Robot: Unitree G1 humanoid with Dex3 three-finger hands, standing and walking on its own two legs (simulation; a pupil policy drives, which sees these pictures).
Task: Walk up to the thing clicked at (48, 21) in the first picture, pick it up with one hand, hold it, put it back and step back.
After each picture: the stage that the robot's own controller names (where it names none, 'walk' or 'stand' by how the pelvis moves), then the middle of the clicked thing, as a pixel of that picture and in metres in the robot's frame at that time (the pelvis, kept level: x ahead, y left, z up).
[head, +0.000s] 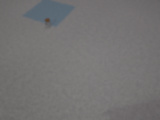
stand; (48, 23) +1.70 +0.47 -0.72
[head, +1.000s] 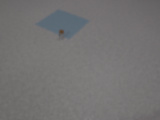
walk; (61, 34) +1.59 +0.20 -0.70
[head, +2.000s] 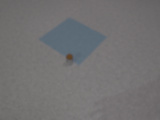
walk; (69, 59) +1.01 +0.09 -0.71
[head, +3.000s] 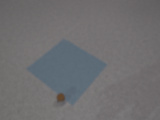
walk; (61, 99) +0.58 +0.16 -0.71
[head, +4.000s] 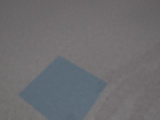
stand; out of the picture +0.35 +0.20 -0.70
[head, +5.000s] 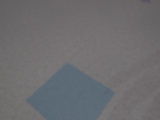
stand; out of the picture +0.31 +0.18 -0.72
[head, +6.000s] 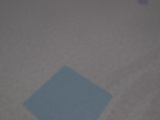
stand; out of the picture +0.28 +0.18 -0.72
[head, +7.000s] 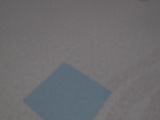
stand; out of the picture +0.30 +0.19 -0.73
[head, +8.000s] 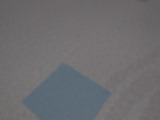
stand; out of the picture +0.29 +0.20 -0.73
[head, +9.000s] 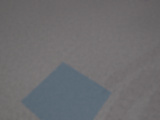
stand; out of the picture +0.28 +0.19 -0.73
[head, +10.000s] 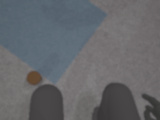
go down; (35, 79) +0.36 +0.21 -0.40
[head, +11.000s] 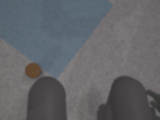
go down; (35, 72) +0.37 +0.22 -0.31
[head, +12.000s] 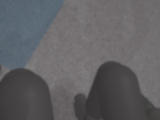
close in; out of the picture +0.36 +0.24 -0.23
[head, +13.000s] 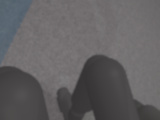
close; out of the picture +0.37 +0.26 -0.22
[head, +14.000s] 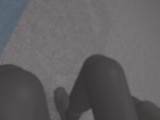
lift; out of the picture +0.37 +0.26 -0.22
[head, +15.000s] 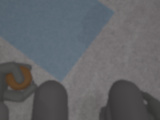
lift; (22, 83) +0.30 +0.22 -0.07
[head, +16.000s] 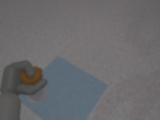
hold; (34, 85) +0.33 +0.17 +0.03
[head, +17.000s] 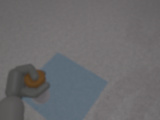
hold; (38, 87) +0.33 +0.17 +0.00
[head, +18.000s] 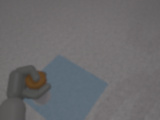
crouch; (39, 88) +0.32 +0.17 +0.00
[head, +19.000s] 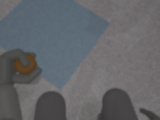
crouch; (29, 70) +0.37 +0.19 -0.09
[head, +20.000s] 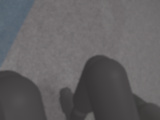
lower; out of the picture +0.38 +0.26 -0.22
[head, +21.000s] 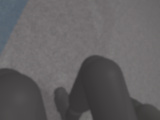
lower; out of the picture +0.38 +0.28 -0.22
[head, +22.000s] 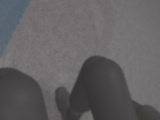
lower; out of the picture +0.38 +0.28 -0.22
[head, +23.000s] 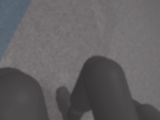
lower; out of the picture +0.38 +0.27 -0.22
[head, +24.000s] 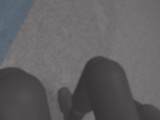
loosen; out of the picture +0.37 +0.26 -0.22
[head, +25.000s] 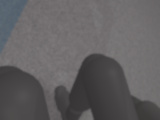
withdraw; out of the picture +0.36 +0.25 -0.22
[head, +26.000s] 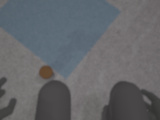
walk; (47, 74) +0.39 +0.20 -0.37
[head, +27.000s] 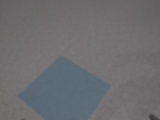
stand; out of the picture +0.31 +0.18 -0.66
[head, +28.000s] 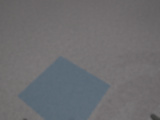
stand; out of the picture +0.31 +0.19 -0.67
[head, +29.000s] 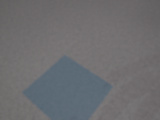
stand; out of the picture +0.31 +0.18 -0.69
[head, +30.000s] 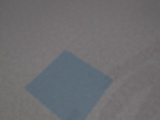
walk; out of the picture +0.33 +0.18 -0.72
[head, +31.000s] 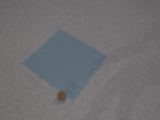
walk; (61, 97) +0.50 +0.12 -0.71
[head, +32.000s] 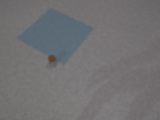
walk; (52, 61) +0.81 +0.28 -0.68
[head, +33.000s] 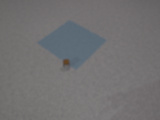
stand; (66, 65) +0.94 +0.17 -0.71
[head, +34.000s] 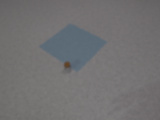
stand; (67, 67) +0.95 +0.18 -0.72
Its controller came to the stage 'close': yes
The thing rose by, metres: 0.70
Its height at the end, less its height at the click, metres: +0.00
